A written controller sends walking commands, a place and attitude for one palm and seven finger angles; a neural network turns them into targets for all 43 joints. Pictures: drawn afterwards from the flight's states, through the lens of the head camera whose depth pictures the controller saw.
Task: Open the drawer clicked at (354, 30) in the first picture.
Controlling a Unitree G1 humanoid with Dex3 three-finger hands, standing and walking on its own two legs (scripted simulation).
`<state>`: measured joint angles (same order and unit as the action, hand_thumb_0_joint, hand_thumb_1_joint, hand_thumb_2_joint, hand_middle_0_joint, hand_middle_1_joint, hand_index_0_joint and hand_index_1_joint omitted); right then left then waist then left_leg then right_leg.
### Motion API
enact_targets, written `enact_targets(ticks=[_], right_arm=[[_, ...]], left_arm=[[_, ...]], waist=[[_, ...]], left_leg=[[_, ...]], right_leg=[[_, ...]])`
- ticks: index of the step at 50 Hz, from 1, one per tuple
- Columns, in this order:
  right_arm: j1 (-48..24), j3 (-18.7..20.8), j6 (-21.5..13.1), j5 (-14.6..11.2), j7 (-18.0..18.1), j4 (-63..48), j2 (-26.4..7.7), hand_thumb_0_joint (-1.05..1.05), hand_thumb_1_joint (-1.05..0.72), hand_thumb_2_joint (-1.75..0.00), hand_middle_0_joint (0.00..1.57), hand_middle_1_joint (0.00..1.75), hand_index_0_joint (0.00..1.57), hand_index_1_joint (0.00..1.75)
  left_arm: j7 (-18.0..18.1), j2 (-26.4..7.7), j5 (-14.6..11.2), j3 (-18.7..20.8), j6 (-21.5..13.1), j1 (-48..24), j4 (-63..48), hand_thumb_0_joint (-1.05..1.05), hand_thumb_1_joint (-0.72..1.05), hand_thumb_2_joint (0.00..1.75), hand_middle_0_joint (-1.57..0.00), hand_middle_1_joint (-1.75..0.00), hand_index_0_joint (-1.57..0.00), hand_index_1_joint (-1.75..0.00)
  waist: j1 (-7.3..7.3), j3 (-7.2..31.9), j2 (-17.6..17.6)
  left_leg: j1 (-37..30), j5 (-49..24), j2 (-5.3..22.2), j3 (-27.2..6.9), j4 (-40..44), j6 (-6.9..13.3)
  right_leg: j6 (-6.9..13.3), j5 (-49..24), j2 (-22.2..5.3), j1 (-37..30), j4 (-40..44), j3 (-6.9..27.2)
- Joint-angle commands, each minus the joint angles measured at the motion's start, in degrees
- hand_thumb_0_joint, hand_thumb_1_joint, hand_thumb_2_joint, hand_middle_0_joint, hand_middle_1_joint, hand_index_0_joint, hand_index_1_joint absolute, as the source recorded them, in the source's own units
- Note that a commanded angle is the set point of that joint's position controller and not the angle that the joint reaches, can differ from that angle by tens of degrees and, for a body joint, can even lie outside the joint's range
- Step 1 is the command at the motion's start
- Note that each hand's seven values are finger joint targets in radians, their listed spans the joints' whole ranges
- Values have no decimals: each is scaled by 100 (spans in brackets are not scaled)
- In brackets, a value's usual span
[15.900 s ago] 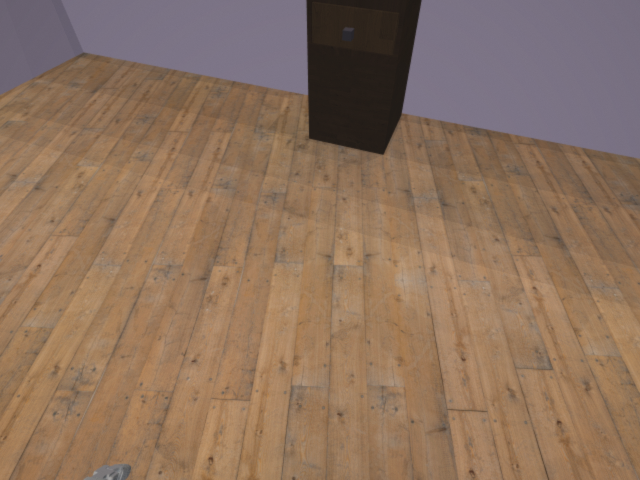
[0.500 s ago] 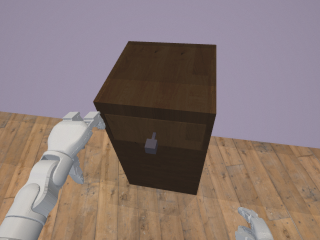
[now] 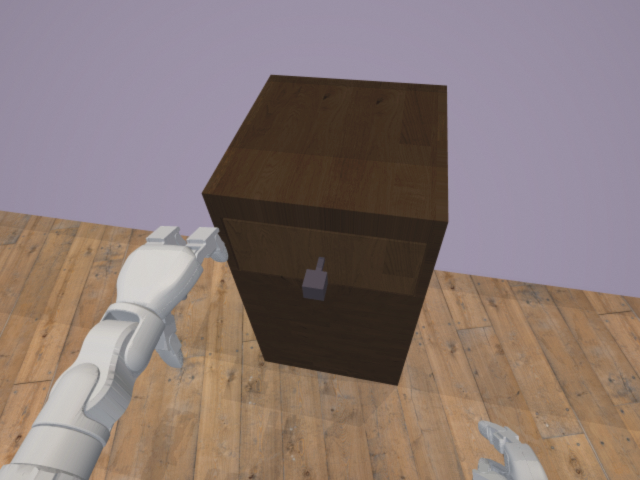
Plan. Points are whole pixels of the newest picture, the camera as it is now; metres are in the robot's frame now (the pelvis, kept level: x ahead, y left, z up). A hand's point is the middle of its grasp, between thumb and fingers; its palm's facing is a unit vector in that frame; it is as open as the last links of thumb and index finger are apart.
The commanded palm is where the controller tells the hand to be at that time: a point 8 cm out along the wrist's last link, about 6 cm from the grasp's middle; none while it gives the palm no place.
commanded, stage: move the hooked fingers above the handle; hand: left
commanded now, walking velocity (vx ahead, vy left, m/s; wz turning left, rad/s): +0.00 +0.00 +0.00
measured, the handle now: (317, 276) +0.50 +0.08 -0.15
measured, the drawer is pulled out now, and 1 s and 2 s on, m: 0.00 0.00 0.00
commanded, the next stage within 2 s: none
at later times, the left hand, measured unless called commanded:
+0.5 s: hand (250, 286) +0.37 +0.15 +0.00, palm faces -0.05 -0.10 -0.99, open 13.8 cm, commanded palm +0.36 +0.16 +0.06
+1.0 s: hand (285, 279) +0.42 +0.12 -0.05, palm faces -0.05 -0.06 -1.00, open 13.8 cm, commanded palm +0.40 +0.13 +0.01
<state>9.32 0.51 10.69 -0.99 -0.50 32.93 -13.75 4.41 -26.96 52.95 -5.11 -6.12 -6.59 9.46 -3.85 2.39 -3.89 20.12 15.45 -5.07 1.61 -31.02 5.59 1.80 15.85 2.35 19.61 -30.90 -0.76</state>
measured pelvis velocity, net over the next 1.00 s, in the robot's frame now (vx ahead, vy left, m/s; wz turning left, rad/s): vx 0.01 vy -0.04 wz -0.02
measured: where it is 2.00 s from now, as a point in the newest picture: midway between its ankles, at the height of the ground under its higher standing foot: outside the picture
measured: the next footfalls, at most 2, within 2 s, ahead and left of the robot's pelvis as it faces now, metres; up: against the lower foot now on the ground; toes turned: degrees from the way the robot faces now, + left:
none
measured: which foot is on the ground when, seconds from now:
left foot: down 0.00-1.00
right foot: down 0.00-1.00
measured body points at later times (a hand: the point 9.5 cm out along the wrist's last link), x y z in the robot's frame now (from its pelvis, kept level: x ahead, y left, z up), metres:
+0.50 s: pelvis +0.00 -0.01 -0.01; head +0.05 -0.03 +0.43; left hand +0.37 +0.16 +0.06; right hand +0.12 -0.27 -0.14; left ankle +0.00 +0.05 -0.73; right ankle +0.00 -0.10 -0.73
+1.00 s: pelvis +0.01 -0.04 -0.03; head +0.08 -0.06 +0.41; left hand +0.41 +0.12 +0.00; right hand +0.10 -0.30 -0.17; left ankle +0.00 +0.05 -0.73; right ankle +0.00 -0.10 -0.73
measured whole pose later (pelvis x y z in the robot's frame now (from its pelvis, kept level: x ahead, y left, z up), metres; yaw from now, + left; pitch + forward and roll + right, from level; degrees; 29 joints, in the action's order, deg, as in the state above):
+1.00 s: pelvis +0.01 -0.04 -0.03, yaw -1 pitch +18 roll +1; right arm 14.7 3.3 10.5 0.8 0.4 37.1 -13.6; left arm 25.2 -16.6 63.7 -8.6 -3.7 -29.3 48.8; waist 2.5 10.2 -2.0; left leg 41.1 22.7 -2.4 2.3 -46.2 2.9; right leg 5.0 22.6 4.9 41.3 -46.4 -1.2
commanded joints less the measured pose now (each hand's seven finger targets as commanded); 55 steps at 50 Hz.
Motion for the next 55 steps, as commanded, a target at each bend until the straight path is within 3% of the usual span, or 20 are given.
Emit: enact_targets(ticks=[1,4,5,7,9,11,16,20,26,27,28,30,34,35,37,39,43,46,51,55], right_arm=[[-324,297,-257,55,31,-738,-656,0,-90,-90,20,30,20,30],[-310,309,-232,44,31,-710,-627,0,-90,-90,20,30,20,30],[-267,315,-223,46,32,-683,-653,0,-90,-90,20,30,20,30],[-264,310,-199,24,39,-675,-623,0,-90,-90,20,30,20,30],[-199,334,-188,31,55,-645,-639,0,-90,-90,20,30,20,30],[-151,347,-165,11,41,-667,-641,0,-90,-90,20,30,20,30],[-3,378,-109,2,70,-664,-673,0,-90,-90,20,30,20,30],[92,404,-89,37,86,-613,-691,0,-90,-90,20,30,20,30],[254,432,-87,44,112,-493,-691,0,-90,-90,20,30,20,30],[278,439,-97,59,122,-454,-704,0,-90,-90,20,30,20,30],[306,450,-99,69,135,-444,-693,0,-90,-90,20,30,20,30],[339,456,-99,73,147,-408,-718,0,-90,-90,20,30,20,30],[461,461,-104,48,182,-337,-704,0,-90,-90,20,30,20,30],[497,477,-112,60,190,-323,-720,0,-90,-90,20,30,20,30],[555,485,-133,65,199,-311,-699,0,-90,-90,20,30,20,30],[596,485,-134,84,203,-259,-679,0,-90,-90,20,30,20,30],[730,532,-170,150,165,-168,-653,0,-90,-90,20,30,20,30],[799,527,-179,187,136,-116,-663,0,-90,-90,20,30,20,30],[873,559,-193,229,95,-81,-633,0,-90,-90,20,30,20,30],[917,543,-207,210,101,-15,-626,0,-90,-90,20,30,20,30]], left_arm=[[496,-970,234,608,-218,-2028,-1039,0,-50,30,-30,-120,-30,-120],[744,-795,321,506,-155,-2272,-760,0,-50,30,-30,-120,-30,-120],[830,-997,373,712,-103,-2301,-600,0,-50,30,-30,-120,-30,-120],[947,-669,419,393,26,-2602,-336,0,-50,30,-30,-120,-30,-120],[1048,-754,476,473,137,-2581,-108,0,-50,30,-30,-120,-30,-120],[1056,-405,478,128,246,-2684,36,0,-50,30,-30,-120,-30,-120],[1026,-201,484,-43,338,-2657,480,0,-50,30,-30,-120,-30,-120],[1175,-314,611,74,221,-2949,585,0,-50,30,-30,-120,-30,-120],[1643,-210,758,76,278,-3380,1227,0,-50,30,-30,-120,-30,-120],[1725,-357,817,194,294,-3522,1297,0,-50,30,-30,-120,-30,-120],[1788,-269,813,141,342,-3480,1436,0,-50,30,-30,-120,-30,-120],[1853,-320,840,189,396,-3580,1644,0,-50,30,-30,-120,-30,-120],[1849,-59,801,-61,443,-3758,2108,0,-50,30,-30,-120,-30,-120],[1842,-148,810,51,411,-3768,2150,0,-50,30,-30,-120,-30,-120],[1836,-48,803,-49,344,-3813,2223,0,-50,30,-30,-120,-30,-120],[1869,55,857,-137,254,-4011,2385,0,-50,30,-30,-120,-30,-120],[2095,18,977,13,105,-4104,2582,0,-50,30,-30,-120,-30,-120],[2327,-53,1030,150,218,-4155,2932,0,-50,30,-30,-120,-30,-120],[2552,51,1102,103,445,-4466,3086,0,-50,30,-30,-120,-30,-120],[2471,252,1047,-101,562,-4833,3409,0,-50,30,-30,-120,-30,-120]], waist=[[104,1498,84],[132,1544,63],[102,1589,121],[194,1595,178],[152,1824,195],[224,1843,121],[287,1826,479],[266,1957,349],[393,1936,394],[369,2129,329],[395,2228,413],[425,2313,447],[575,2289,628],[546,2365,682],[575,2417,533],[662,2368,622],[610,2655,402],[649,2644,573],[716,3090,511],[922,2980,669]], left_leg=[[-993,-1529,491,-590,265,-554],[-887,-1585,481,-541,142,-565],[-810,-1576,487,-588,130,-576],[-713,-1476,479,-536,53,-553],[-686,-1595,457,-480,-32,-526],[-708,-1622,477,-531,-65,-545],[-444,-1619,446,-431,-180,-423],[-321,-1613,409,-398,-266,-401],[119,-1309,349,-281,-457,-326],[167,-1307,332,-253,-498,-316],[167,-1343,322,-229,-548,-291],[278,-1361,300,-217,-604,-279],[509,-1287,268,-147,-694,-232],[571,-1331,259,-148,-720,-224],[604,-1354,243,-112,-784,-217],[751,-1307,225,-130,-895,-216],[861,-1459,209,-135,-1155,-231],[1245,-1355,188,-112,-1311,-233],[1415,-1376,168,-77,-1558,-233],[1701,-1102,158,-108,-1672,-214]], right_leg=[[200,-464,13,196,154,142],[215,-528,27,345,40,142],[220,-499,51,341,-16,126],[212,-476,39,480,-76,114],[220,-626,48,379,-137,146],[217,-597,42,482,-182,111],[197,-830,43,386,-196,192],[217,-916,50,440,-283,247],[216,-910,52,587,-445,293],[216,-950,41,552,-495,317],[209,-1060,47,486,-507,342],[198,-1208,49,440,-524,399],[143,-1463,8,385,-514,470],[144,-1563,12,310,-533,509],[125,-1716,-17,307,-568,523],[110,-1778,-28,442,-638,565],[137,-1924,-20,621,-898,562],[97,-2115,-37,640,-1039,581],[41,-2443,-55,614,-1245,624],[-3,-2290,-67,781,-1250,629]])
